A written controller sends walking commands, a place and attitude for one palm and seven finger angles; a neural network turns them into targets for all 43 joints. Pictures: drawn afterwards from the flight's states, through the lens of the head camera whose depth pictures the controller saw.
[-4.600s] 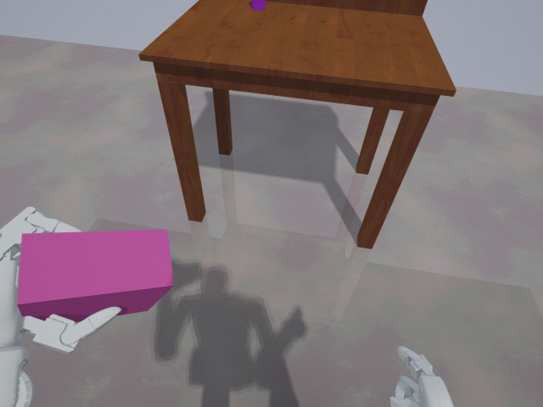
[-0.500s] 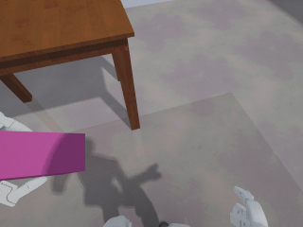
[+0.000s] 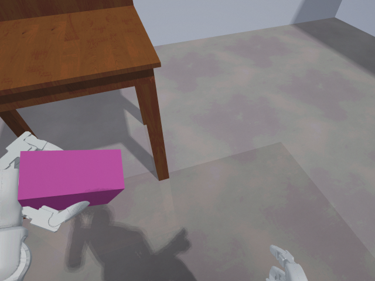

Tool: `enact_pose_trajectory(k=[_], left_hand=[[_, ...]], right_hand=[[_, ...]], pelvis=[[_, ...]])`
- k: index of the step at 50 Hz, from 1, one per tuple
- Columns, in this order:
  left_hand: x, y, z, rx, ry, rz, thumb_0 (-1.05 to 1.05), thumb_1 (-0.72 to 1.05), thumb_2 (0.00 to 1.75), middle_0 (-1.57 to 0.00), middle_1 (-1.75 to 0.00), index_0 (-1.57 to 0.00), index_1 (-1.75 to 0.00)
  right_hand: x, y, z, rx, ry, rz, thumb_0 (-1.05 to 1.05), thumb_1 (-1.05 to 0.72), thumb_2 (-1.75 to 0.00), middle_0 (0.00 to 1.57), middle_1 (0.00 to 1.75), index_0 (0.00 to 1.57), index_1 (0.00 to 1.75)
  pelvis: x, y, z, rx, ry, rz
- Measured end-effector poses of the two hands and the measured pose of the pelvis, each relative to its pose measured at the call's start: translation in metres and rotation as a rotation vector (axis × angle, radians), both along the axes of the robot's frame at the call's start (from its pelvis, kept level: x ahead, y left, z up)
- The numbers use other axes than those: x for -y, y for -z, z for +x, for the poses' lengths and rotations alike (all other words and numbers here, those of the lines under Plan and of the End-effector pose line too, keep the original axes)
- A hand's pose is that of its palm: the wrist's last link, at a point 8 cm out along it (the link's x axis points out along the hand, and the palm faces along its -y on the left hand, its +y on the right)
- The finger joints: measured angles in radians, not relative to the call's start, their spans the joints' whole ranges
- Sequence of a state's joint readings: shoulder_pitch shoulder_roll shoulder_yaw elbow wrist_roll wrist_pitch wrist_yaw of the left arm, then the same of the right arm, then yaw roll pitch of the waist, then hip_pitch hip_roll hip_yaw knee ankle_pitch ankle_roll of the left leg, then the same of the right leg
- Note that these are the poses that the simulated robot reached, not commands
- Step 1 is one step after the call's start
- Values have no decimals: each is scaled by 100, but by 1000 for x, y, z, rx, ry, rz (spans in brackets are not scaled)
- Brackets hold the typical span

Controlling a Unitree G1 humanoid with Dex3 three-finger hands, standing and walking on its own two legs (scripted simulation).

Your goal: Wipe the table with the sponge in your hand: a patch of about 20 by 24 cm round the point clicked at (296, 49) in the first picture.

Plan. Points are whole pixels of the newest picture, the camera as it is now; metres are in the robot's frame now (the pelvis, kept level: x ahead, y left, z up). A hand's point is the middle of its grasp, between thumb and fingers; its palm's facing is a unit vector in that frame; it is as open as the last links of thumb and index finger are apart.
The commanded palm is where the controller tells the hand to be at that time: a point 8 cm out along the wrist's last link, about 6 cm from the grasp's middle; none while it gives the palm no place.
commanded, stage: take the last steps up to it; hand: left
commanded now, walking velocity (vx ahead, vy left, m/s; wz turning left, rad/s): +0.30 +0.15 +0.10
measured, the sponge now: (87, 181) +0.24 +0.19 +0.15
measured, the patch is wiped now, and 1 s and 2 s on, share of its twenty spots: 0.00 0.00 0.00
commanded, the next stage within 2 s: come to a stop and stand still in 1.48 s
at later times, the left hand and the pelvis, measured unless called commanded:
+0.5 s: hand (25, 156) +0.27 +0.29 +0.18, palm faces +0.41 -0.80 -0.43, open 10.6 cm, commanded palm +0.22 +0.34 +0.19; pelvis +0.06 +0.06 +0.01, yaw +1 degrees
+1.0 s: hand (24, 104) +0.40 +0.37 +0.18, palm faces +0.39 -0.79 -0.48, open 10.6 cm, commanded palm +0.33 +0.41 +0.19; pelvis +0.18 +0.13 -0.01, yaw +1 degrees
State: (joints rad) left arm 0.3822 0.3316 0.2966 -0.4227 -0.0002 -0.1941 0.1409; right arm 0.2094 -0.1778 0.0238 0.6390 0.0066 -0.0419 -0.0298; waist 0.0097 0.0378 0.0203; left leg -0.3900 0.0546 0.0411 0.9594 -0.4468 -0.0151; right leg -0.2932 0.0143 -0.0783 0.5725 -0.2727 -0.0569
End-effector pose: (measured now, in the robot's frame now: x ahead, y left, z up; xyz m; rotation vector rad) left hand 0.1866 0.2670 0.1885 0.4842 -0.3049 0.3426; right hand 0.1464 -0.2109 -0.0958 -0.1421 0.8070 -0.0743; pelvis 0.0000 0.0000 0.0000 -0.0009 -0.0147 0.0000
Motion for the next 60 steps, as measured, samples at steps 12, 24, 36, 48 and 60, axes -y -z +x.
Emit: enact_pose_trajectory(k=[12,24,36,48,60], left_hand=[[-36,-5,-1,-82,6,83,0,-53,100,-67,-137,-68,-137],[-68,-5,38,-4,-31,32,0,-53,100,-67,-137,-68,-137],[-80,3,84,-87,-54,62,0,-53,100,-67,-137,-68,-137],[-132,-7,160,49,29,114,0,-53,100,-67,-137,-68,-137],[-145,-15,218,-40,8,121,0,-53,100,-67,-137,-68,-137]], right_hand=[[28,-18,-20,-106,80,-164,1,-90,-90,20,30,20,30],[-50,-15,52,50,34,-30,1,-90,-90,20,30,20,30],[-60,2,115,-40,-23,-6,1,-90,-90,20,30,21,30],[-79,-14,179,10,66,-162,1,-90,-90,19,30,20,30],[-154,4,230,17,26,47,1,-90,-90,20,30,21,30]], pelvis=[[-26,-12,14,-40,-14,21],[-56,-6,55,-15,-10,-6],[-64,-6,103,-25,-30,17],[-126,7,167,-13,-19,32],[-142,0,230,-44,-11,16]])
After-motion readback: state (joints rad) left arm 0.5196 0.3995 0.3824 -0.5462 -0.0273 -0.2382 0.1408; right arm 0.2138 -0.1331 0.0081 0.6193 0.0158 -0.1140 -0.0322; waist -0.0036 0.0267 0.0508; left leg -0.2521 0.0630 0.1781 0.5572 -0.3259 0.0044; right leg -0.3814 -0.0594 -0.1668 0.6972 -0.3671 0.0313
